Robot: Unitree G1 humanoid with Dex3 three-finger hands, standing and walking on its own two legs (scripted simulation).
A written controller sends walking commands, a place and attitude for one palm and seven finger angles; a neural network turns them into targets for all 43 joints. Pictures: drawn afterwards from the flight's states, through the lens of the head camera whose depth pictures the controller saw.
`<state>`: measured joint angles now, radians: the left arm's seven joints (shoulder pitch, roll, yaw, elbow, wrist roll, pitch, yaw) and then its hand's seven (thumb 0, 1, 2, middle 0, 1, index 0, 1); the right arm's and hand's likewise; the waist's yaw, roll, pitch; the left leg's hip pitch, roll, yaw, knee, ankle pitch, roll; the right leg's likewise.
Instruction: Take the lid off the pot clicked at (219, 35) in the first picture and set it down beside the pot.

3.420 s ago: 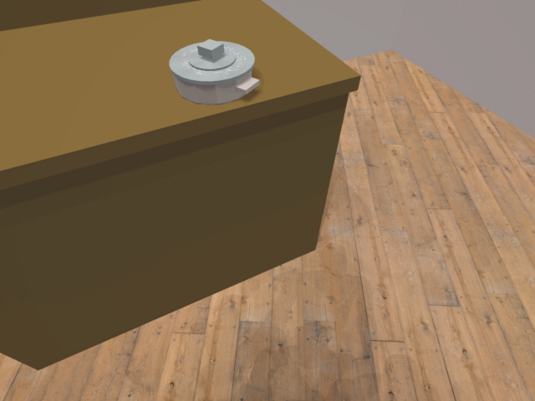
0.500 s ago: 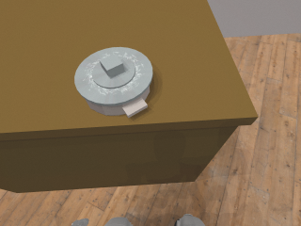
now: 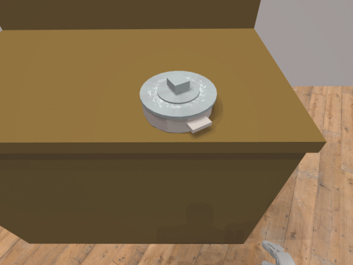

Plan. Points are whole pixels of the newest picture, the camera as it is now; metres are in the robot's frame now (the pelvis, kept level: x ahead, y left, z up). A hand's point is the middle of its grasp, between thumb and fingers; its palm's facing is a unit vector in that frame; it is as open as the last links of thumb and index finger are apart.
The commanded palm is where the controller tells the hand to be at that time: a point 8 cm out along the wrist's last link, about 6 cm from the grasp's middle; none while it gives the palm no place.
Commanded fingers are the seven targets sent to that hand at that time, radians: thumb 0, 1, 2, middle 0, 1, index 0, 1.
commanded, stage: come to a stop and stand still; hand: left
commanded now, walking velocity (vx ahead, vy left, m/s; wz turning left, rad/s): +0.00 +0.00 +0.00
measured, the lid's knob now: (178, 82) +0.47 +0.05 +0.19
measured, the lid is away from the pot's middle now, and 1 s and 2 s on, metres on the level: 0.00 0.00 0.00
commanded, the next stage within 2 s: look again from close up in 1.58 s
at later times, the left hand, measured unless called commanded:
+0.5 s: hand out of the picture +0.05 +0.25 -0.14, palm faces -0.06 -0.98 -0.19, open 7.3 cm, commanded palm none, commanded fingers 0.00 0.90 0.90 -0.20 -0.30 -0.20 -0.30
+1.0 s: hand out of the picture +0.01 +0.25 -0.15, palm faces -0.03 -0.99 -0.15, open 7.4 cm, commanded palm none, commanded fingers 0.00 0.90 0.90 -0.20 -0.30 -0.20 -0.30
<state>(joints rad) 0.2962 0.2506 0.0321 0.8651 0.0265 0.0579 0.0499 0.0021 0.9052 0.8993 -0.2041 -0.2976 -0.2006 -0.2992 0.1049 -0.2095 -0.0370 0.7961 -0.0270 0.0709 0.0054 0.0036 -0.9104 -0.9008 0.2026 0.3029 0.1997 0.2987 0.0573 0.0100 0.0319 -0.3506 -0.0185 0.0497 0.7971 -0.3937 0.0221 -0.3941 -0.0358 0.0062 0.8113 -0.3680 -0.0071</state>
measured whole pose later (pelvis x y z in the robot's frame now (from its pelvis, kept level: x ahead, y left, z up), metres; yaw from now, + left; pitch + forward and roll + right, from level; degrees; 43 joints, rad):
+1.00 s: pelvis +0.01 +0.09 +0.03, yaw -3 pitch +0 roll -1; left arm 0.31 0.14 -0.01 1.07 0.02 0.02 0.04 0.00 0.91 0.90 -0.20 -0.30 -0.20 -0.30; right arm 0.26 -0.15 -0.01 1.04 -0.01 -0.02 -0.04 0.01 -0.92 -0.90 0.20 0.30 0.20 0.30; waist 0.01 -0.02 0.03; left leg -0.17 -0.10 0.09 0.42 -0.25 0.13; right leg -0.19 -0.02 0.05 0.46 -0.27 0.03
